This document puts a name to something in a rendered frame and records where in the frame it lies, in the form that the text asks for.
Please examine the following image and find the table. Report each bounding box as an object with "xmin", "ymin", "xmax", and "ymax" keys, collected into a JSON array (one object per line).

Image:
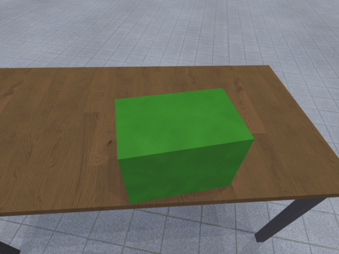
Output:
[{"xmin": 0, "ymin": 65, "xmax": 339, "ymax": 254}]

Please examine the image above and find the carton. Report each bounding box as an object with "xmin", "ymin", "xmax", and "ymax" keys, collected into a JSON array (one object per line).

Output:
[{"xmin": 115, "ymin": 88, "xmax": 254, "ymax": 204}]

